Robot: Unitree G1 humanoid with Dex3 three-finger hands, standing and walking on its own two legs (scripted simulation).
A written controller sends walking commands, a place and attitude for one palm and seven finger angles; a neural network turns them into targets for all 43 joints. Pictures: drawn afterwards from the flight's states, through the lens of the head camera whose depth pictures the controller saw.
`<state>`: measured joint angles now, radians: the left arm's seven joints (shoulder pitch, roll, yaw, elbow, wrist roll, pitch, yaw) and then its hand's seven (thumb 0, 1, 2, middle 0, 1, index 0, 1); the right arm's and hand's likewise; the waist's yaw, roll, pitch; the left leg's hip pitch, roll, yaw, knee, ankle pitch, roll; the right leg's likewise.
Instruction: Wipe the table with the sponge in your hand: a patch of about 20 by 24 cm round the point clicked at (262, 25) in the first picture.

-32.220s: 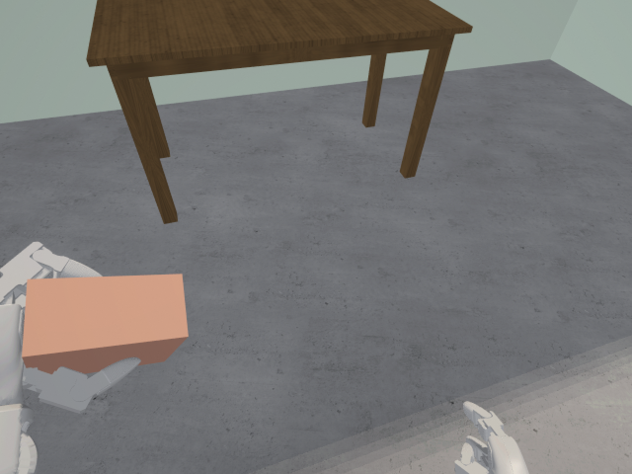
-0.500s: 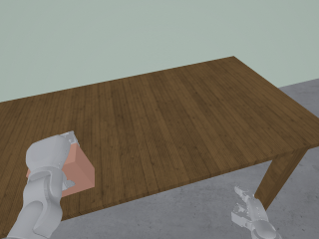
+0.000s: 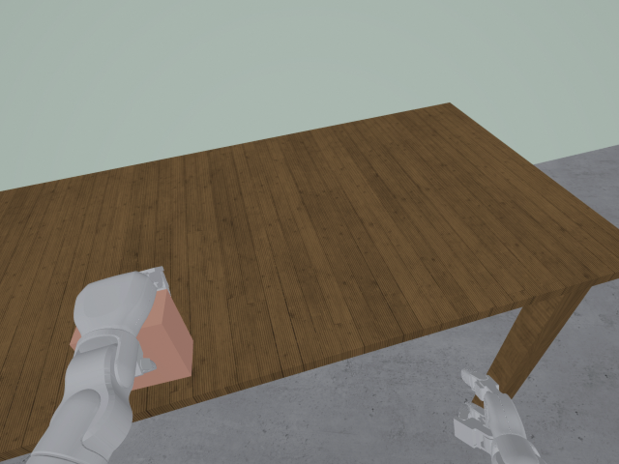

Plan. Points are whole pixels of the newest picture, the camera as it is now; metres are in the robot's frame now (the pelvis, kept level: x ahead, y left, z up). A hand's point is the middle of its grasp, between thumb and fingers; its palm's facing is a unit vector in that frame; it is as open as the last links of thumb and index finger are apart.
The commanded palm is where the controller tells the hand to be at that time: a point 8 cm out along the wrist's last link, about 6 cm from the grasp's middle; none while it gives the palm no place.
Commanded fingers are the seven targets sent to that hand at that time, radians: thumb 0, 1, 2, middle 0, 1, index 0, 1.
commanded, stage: wipe forward along the first lane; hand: left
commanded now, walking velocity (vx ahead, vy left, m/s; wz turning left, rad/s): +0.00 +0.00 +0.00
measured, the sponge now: (144, 351) +0.24 +0.29 +0.01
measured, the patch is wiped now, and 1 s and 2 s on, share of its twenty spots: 0.05 0.25 0.50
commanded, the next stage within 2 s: slide across to the middle lane in 1.48 s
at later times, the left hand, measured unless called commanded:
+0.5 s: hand (143, 290) +0.30 +0.30 +0.07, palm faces -0.03 -0.04 -1.00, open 10.3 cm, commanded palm +0.29 +0.30 +0.11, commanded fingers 0.00 0.10 1.30 -1.20 -1.60 -1.20 -1.60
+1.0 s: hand (140, 265) +0.35 +0.33 +0.07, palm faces -0.08 +0.00 -1.00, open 10.3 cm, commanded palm +0.34 +0.32 +0.11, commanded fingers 0.00 0.10 1.30 -1.20 -1.60 -1.20 -1.60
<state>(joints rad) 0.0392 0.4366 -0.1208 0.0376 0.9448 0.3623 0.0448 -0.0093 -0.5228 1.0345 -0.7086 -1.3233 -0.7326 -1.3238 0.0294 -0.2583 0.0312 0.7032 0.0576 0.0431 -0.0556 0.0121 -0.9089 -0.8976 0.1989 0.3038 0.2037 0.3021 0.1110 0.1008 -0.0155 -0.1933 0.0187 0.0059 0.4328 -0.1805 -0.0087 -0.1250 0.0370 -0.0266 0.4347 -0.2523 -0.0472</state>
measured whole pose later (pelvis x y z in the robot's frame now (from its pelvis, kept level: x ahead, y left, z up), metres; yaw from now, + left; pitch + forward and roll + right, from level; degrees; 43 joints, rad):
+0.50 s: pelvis +0.01 +0.00 +0.00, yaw +0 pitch +1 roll +0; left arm -0.16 0.46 -0.07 0.28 0.96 0.29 0.06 -0.01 -0.52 1.04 -0.70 -1.33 -0.73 -1.33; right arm 0.10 -0.27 0.01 0.71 0.07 0.07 -0.06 0.01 -0.91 -0.90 0.20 0.30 0.20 0.30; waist 0.08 0.08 -0.05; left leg -0.28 0.01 0.00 0.48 -0.21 0.00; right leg -0.20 0.03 -0.03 0.47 -0.28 -0.04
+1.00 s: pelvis +0.01 +0.01 -0.01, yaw +1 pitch +4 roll -1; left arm -0.41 0.50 -0.06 0.58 1.00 0.23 0.06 0.00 -0.53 1.04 -0.71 -1.32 -0.73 -1.33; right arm 0.15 -0.27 0.01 0.71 0.09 0.09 -0.06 0.01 -0.91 -0.90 0.20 0.30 0.20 0.30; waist 0.05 0.07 -0.07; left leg -0.38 0.01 -0.01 0.53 -0.22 0.01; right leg -0.29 0.03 -0.04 0.50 -0.28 -0.03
